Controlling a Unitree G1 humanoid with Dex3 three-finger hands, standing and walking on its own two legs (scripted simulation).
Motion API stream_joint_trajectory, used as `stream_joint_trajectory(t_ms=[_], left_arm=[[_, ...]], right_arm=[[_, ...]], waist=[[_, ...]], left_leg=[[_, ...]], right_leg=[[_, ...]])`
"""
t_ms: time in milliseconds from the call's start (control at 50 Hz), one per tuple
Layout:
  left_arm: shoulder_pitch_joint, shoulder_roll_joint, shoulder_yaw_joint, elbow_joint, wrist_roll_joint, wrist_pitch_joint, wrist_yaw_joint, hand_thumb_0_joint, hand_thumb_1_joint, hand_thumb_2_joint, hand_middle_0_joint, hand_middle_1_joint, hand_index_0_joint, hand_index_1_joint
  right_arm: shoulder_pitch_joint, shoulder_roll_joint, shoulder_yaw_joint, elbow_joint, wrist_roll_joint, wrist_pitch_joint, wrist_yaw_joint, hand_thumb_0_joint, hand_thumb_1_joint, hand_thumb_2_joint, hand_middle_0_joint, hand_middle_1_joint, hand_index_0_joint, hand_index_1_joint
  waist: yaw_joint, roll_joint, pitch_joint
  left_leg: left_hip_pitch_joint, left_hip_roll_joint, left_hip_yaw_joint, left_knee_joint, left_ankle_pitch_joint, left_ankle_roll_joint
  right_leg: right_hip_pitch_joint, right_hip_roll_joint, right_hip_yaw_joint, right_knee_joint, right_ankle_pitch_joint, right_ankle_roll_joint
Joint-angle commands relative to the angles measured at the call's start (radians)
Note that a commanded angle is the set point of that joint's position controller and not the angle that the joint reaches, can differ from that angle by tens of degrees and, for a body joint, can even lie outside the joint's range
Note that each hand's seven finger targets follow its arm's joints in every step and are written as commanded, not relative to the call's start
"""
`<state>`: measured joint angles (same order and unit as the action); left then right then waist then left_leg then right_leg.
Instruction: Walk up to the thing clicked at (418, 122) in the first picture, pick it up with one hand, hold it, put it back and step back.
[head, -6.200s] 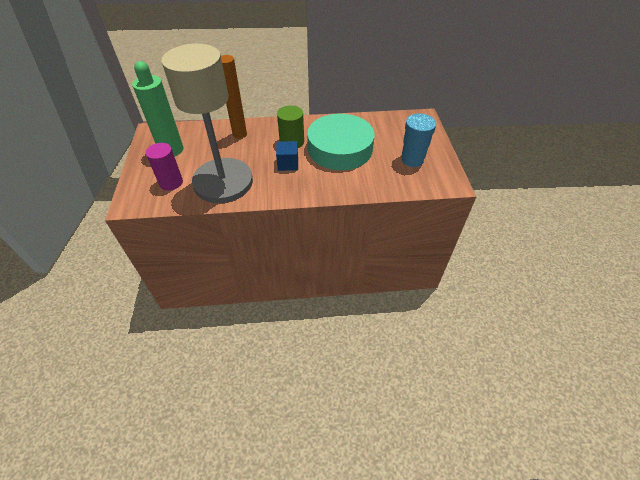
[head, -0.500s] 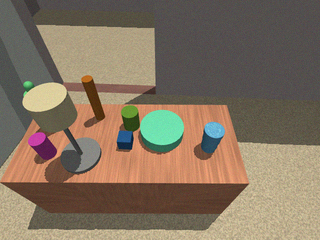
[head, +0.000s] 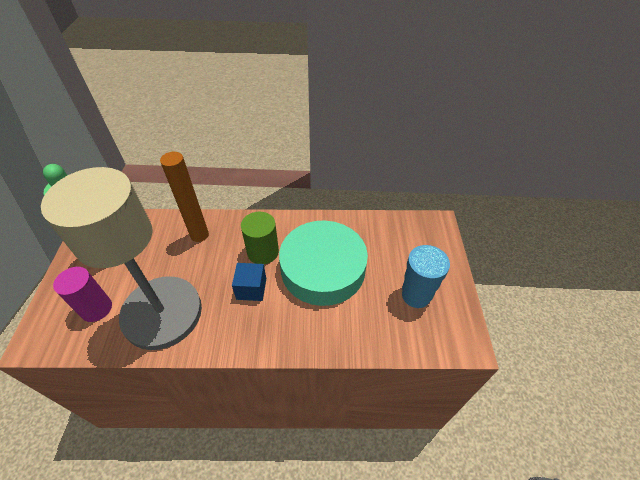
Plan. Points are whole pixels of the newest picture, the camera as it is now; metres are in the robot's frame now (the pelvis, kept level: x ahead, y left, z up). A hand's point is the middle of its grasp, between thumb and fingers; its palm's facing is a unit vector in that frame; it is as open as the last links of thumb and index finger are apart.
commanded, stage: go down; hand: right
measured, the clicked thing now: (422, 279) +0.52 -0.21 -0.24
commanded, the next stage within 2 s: none
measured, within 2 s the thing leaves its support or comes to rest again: neither
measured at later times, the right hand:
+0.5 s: hand out of the picture +0.12 -0.26 -0.15, palm faces +0.02 +0.95 -0.32, open 15.6 cm
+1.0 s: hand (532, 478) +0.14 -0.27 -0.14, palm faces +0.06 +0.95 -0.32, open 17.7 cm
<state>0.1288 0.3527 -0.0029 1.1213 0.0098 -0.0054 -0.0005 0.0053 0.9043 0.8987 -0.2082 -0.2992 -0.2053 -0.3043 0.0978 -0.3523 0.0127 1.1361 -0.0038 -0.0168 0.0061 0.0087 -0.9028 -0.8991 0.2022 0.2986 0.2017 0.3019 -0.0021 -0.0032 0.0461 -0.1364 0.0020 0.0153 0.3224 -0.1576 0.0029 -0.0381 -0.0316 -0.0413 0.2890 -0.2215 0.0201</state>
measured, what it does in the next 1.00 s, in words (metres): stands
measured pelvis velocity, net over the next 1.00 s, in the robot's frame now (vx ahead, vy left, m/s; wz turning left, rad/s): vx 0.00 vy -0.02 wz -0.05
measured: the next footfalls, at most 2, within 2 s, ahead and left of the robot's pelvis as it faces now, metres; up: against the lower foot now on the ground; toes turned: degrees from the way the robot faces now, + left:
none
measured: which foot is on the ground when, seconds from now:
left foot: down 0.00-1.00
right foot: down 0.00-1.00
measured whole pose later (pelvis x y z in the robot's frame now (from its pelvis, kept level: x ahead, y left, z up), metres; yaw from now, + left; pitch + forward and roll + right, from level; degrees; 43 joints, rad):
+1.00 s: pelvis +0.00 -0.02 -0.05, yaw -3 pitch +10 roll +1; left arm 0.32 0.27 0.08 0.49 -0.02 -0.10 0.07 -0.01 -0.52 0.04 -0.07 -0.05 -0.06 -0.06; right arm 0.31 -0.35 -0.10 0.26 0.01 0.44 0.07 0.00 0.59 -0.02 0.04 0.05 0.04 0.06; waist 0.00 -0.03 -0.11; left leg -0.59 0.03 0.05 0.82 -0.39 -0.02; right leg -0.54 -0.02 0.01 0.87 -0.49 0.00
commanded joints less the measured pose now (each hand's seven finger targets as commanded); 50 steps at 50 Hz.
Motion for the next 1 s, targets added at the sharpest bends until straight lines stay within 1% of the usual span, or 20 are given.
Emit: stream_joint_trajectory(t_ms=[0, 20, 40, 60, 80, 100, 120, 140, 180, 240, 280, 300, 340, 400, 440, 520, 620, 700, 820, 980], left_arm=[[-0.034, 0.209, 0.043, -0.057, 0.001, -0.022, 0.012, 0.0, 0.82, 0.82, -0.12, -0.22, -0.12, -0.221], [-0.385, 0.029, 0.023, -0.408, -0.082, -0.136, 0.018, 0.0, 0.74, 0.74, -0.04, -0.14, -0.04, -0.141], [-0.392, 0.106, 0.041, -0.471, -0.083, -0.159, 0.031, 0.0, 0.66, 0.66, -0.023, -0.06, -0.014, -0.061], [-0.279, 0.185, 0.093, -0.352, -0.083, -0.145, 0.04, 0.0, 0.58, 0.58, -0.019, -0.035, -0.008, -0.048], [-0.214, 0.196, 0.123, -0.29, -0.085, -0.127, 0.039, 0.0, 0.5, 0.5, -0.019, -0.036, -0.009, -0.047], [-0.144, 0.169, 0.125, -0.314, -0.084, -0.114, 0.042, 0.0, 0.42, 0.42, -0.02, -0.04, -0.012, -0.049], [-0.142, 0.225, 0.162, -0.434, -0.082, -0.122, 0.059, 0.0, 0.347, 0.34, -0.017, -0.039, -0.015, -0.042], [-0.137, 0.214, 0.163, -0.429, -0.081, -0.123, 0.069, 0.0, 0.312, 0.26, -0.018, -0.043, -0.019, -0.042], [0.032, 0.111, 0.147, -0.253, -0.045, -0.089, 0.057, 0.0, 0.193, 0.202, -0.024, -0.044, -0.027, -0.041], [-0.015, 0.175, 0.197, -0.53, -0.038, -0.106, 0.041, 0.0, -0.003, 0.135, -0.037, -0.051, -0.043, -0.044], [0.153, 0.092, 0.161, -0.373, -0.045, -0.075, 0.026, 0.0, -0.06, 0.109, -0.039, -0.054, -0.05, -0.043], [0.103, 0.082, 0.147, -0.39, -0.051, -0.074, 0.02, 0.0, -0.124, 0.096, -0.044, -0.055, -0.052, -0.046], [-0.041, 0.134, 0.175, -0.535, -0.054, -0.09, 0.019, 0.0, -0.246, 0.085, -0.054, -0.054, -0.054, -0.054], [0.015, 0.094, 0.16, -0.481, -0.05, -0.092, 0.014, 0.0, -0.407, 0.049, -0.062, -0.056, -0.061, -0.057], [-0.02, 0.126, 0.183, -0.567, -0.041, -0.118, 0.019, 0.0, -0.522, 0.036, -0.07, -0.056, -0.063, -0.063], [-0.047, 0.131, 0.183, -0.674, -0.031, -0.152, 0.043, 0.0, -0.551, 0.04, -0.068, -0.055, -0.059, -0.064], [0.066, 0.119, 0.183, -0.665, -0.02, -0.159, 0.072, 0.0, -0.56, 0.047, -0.059, -0.05, -0.048, -0.062], [0.104, 0.092, 0.161, -0.674, -0.023, -0.151, 0.085, 0.0, -0.549, 0.04, -0.056, -0.048, -0.048, -0.057], [0.139, 0.078, 0.149, -0.726, -0.03, -0.144, 0.085, 0.0, -0.545, 0.037, -0.055, -0.051, -0.05, -0.056], [0.188, 0.072, 0.153, -0.813, -0.034, -0.147, 0.087, 0.0, -0.546, 0.038, -0.057, -0.053, -0.053, -0.057]], right_arm=[[-0.044, -0.211, -0.045, -0.054, -0.004, -0.018, -0.016, 0.0, -0.82, -0.82, 0.12, 0.22, 0.12, 0.22], [-0.395, -0.023, -0.021, -0.405, 0.07, -0.091, -0.03, 0.0, -0.74, -0.74, 0.045, 0.14, 0.04, 0.14], [-0.339, -0.111, -0.05, -0.471, 0.059, -0.093, -0.036, 0.0, -0.66, -0.66, 0.047, 0.06, 0.038, 0.06], [-0.155, -0.142, -0.071, -0.253, 0.053, -0.045, -0.04, 0.0, -0.58, -0.58, 0.041, 0.055, 0.036, 0.055], [-0.117, -0.164, -0.097, -0.218, 0.05, -0.014, -0.033, 0.0, -0.5, -0.5, 0.036, 0.059, 0.035, 0.059], [-0.112, -0.18, -0.127, -0.201, 0.049, 0.01, -0.033, 0.0, -0.42, -0.42, 0.046, 0.053, 0.04, 0.053], [-0.174, -0.229, -0.147, -0.282, 0.041, 0.016, -0.039, 0.0, -0.34, -0.34, 0.055, 0.048, 0.044, 0.048], [-0.214, -0.249, -0.149, -0.312, 0.033, 0.029, -0.037, 0.0, -0.288, -0.26, 0.064, 0.042, 0.048, 0.043], [-0.112, -0.214, -0.165, -0.207, -0.005, 0.09, -0.006, 0.0, -0.209, -0.176, 0.067, 0.038, 0.053, 0.039], [-0.051, -0.204, -0.181, -0.407, -0.02, 0.157, 0.028, 0.0, -0.009, -0.113, 0.071, 0.037, 0.056, 0.037], [0.02, -0.175, -0.157, -0.434, -0.027, 0.224, 0.053, 0.0, 0.033, -0.089, 0.077, 0.033, 0.059, 0.033], [-0.021, -0.167, -0.141, -0.468, -0.024, 0.249, 0.058, 0.0, 0.113, -0.078, 0.07, 0.037, 0.056, 0.037], [-0.086, -0.174, -0.145, -0.567, -0.021, 0.281, 0.053, 0.0, 0.255, -0.078, 0.05, 0.048, 0.046, 0.048], [-0.04, -0.153, -0.133, -0.619, -0.021, 0.305, 0.056, 0.0, 0.399, -0.048, 0.044, 0.051, 0.043, 0.051], [-0.053, -0.163, -0.15, -0.674, -0.022, 0.299, 0.047, 0.0, 0.522, -0.044, 0.028, 0.058, 0.035, 0.058], [-0.027, -0.177, -0.167, -0.794, -0.023, 0.284, 0.028, 0.0, 0.596, -0.037, 0.019, 0.06, 0.029, 0.06], [0.076, -0.189, -0.199, -0.846, -0.02, 0.311, 0.005, 0.0, 0.611, -0.018, 0.024, 0.057, 0.031, 0.057], [0.132, -0.17, -0.183, -0.887, -0.009, 0.352, 0.014, 0.0, 0.611, -0.004, 0.03, 0.054, 0.036, 0.054], [0.152, -0.171, -0.176, -0.964, -0.002, 0.412, 0.046, 0.0, 0.611, -0.01, 0.028, 0.055, 0.035, 0.055], [0.176, -0.2, -0.218, -1.073, -0.003, 0.432, 0.055, 0.0, 0.602, -0.009, 0.036, 0.052, 0.041, 0.052]], waist=[[0.002, 0.013, -0.069], [0.013, -0.058, -0.062], [-0.014, -0.019, -0.11], [-0.031, 0.008, -0.088], [-0.015, -0.014, -0.042], [-0.002, 0.022, -0.116], [0.027, 0.048, -0.286], [0.021, 0.039, -0.328], [-0.006, 0.004, -0.208], [0.024, 0.047, -0.442], [0.02, -0.046, -0.243], [0.014, -0.051, -0.213], [0.025, -0.025, -0.248], [0.018, -0.036, -0.148], [0.014, -0.023, -0.217], [0.003, -0.007, -0.321], [-0.003, -0.037, -0.344], [-0.006, -0.031, -0.279], [0.006, -0.044, -0.253], [0.008, -0.035, -0.3]], left_leg=[[0.05, 0.133, -0.104, -0.039, 0.205, 0.015], [-0.055, 0.02, 0.002, 0.048, 0.094, -0.006], [-0.014, 0.011, 0.008, 0.055, 0.061, -0.009], [-0.039, 0.006, 0.019, 0.065, 0.039, -0.006], [-0.1, 0.012, 0.022, 0.091, 0.016, -0.009], [-0.089, 0.015, 0.022, 0.113, 0.061, -0.014], [-0.015, 0.021, 0.02, 0.126, 0.143, -0.018], [-0.004, 0.023, 0.015, 0.141, 0.177, -0.018], [-0.107, 0.02, 0.015, 0.184, 0.165, -0.002], [-0.002, 0.011, 0.029, 0.211, 0.24, -0.006], [-0.132, 0.004, 0.041, 0.19, 0.178, 0.002], [-0.159, 0.0, 0.045, 0.199, 0.145, 0.003], [-0.178, -0.001, 0.048, 0.21, 0.07, 0.002], [-0.252, -0.002, 0.053, 0.22, -0.036, 0.007], [-0.234, -0.001, 0.052, 0.25, -0.018, 0.009], [-0.217, 0.005, 0.043, 0.301, 0.017, 0.006], [-0.234, 0.006, 0.044, 0.347, 0.042, 0.008], [-0.274, 0.001, 0.053, 0.35, -0.018, 0.006], [-0.316, 0.003, 0.056, 0.38, -0.002, 0.004], [-0.328, 0.007, 0.054, 0.424, 0.041, 0.0]], right_leg=[[-0.036, -0.12, 0.084, -0.046, 0.157, -0.032], [-0.209, 0.028, -0.004, 0.076, 0.119, -0.036], [-0.188, 0.02, 0.005, 0.081, 0.111, -0.033], [-0.21, 0.024, 0.007, 0.091, 0.104, -0.036], [-0.233, 0.033, 0.001, 0.121, 0.076, -0.032], [-0.231, 0.038, 0.006, 0.157, 0.113, -0.037], [-0.188, 0.034, 0.013, 0.174, 0.178, -0.038], [-0.196, 0.035, 0.013, 0.189, 0.2, -0.035], [-0.294, 0.044, 0.015, 0.226, 0.194, -0.036], [-0.222, 0.045, 0.007, 0.243, 0.233, -0.034], [-0.265, 0.048, -0.001, 0.237, 0.192, -0.033], [-0.299, 0.044, 0.005, 0.243, 0.167, -0.031], [-0.324, 0.033, 0.016, 0.254, 0.099, -0.027], [-0.396, 0.032, 0.027, 0.256, -0.006, -0.033], [-0.384, 0.026, 0.042, 0.284, 0.032, -0.031], [-0.369, 0.025, 0.05, 0.338, 0.086, -0.026], [-0.378, 0.025, 0.056, 0.381, 0.138, -0.021], [-0.442, 0.026, 0.054, 0.38, 0.068, -0.019], [-0.465, 0.026, 0.054, 0.42, 0.108, -0.016], [-0.471, 0.027, 0.062, 0.473, 0.174, -0.014]])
